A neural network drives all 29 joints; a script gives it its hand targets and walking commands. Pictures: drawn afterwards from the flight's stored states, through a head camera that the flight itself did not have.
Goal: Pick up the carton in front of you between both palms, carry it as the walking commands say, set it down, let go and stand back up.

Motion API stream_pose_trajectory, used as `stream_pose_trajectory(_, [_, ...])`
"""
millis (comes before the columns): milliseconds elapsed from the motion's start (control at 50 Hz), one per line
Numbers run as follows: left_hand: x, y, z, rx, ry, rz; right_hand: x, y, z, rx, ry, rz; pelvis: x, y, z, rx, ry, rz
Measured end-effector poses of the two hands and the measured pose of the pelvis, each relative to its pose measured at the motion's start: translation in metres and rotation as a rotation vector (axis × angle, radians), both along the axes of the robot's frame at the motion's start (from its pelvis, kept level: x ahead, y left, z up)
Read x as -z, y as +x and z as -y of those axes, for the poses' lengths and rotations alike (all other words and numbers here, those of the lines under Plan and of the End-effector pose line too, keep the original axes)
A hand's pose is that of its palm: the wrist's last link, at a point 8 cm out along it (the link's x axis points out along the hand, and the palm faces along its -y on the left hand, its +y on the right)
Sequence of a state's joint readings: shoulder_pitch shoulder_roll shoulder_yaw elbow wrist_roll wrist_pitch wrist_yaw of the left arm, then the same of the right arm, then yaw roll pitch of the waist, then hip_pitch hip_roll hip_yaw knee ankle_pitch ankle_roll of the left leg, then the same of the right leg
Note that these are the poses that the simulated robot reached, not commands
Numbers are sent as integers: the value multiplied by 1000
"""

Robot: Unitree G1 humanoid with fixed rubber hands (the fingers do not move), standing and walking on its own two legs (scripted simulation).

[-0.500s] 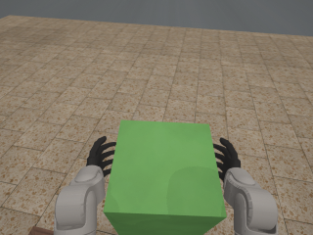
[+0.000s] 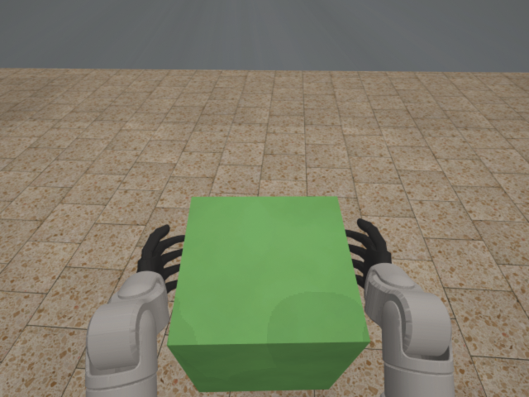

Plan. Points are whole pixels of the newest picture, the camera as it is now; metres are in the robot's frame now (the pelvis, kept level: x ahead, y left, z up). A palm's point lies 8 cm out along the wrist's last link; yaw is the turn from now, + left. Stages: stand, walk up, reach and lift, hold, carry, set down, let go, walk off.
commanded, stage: carry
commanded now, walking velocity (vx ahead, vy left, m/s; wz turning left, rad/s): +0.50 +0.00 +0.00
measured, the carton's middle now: (264, 299) +0.28 +0.00 +0.04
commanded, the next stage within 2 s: none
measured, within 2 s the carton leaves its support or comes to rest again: neither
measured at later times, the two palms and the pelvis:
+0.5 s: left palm (207, 157) +0.67 +0.12 +0.04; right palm (329, 151) +0.67 -0.18 +0.05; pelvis +0.33 -0.03 -0.05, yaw -1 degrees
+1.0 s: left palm (222, 103) +0.94 +0.09 +0.06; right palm (319, 97) +0.96 -0.20 +0.06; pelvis +0.69 -0.07 -0.04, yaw +2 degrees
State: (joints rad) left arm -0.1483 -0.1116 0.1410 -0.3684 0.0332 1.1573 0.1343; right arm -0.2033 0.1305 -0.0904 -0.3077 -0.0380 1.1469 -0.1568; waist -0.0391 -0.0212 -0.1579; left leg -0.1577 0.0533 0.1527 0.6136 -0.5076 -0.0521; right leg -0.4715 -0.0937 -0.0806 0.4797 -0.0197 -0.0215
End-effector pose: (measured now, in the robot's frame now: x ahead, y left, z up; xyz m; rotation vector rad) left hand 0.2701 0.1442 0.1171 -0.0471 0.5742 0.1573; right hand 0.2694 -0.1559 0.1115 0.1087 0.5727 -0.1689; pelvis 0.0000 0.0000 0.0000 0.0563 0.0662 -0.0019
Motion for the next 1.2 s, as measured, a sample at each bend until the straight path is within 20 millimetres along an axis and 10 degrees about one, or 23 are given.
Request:
stream_pose_trajectory(80, [23,74,16,-37,24,6,25,87,17,-39,-25,19,34,52,21,-19,-6,9])
stream_pose_trajectory(200, [57,150,21,-102,0,-122,59,178,21,-36,47,-113,31,114,37,-19,-21,-15])
stream_pose_trajectory(540, [77,428,31,8,-71,-32,65,418,31,62,2,-14,46,360,25,16,-44,-16])
stream_pose_trajectory(820, [42,587,38,-5,-81,-6,27,582,38,64,19,6,17,550,35,16,-90,-28])
stream_pose_trajectory(960, [56,659,47,-54,-32,-23,48,674,46,-45,-15,-12,40,668,63,-29,-94,6])
stream_pose_trajectory(1200, [39,768,57,-67,-7,-89,37,787,56,-71,-13,-77,12,815,72,-40,-41,-1])
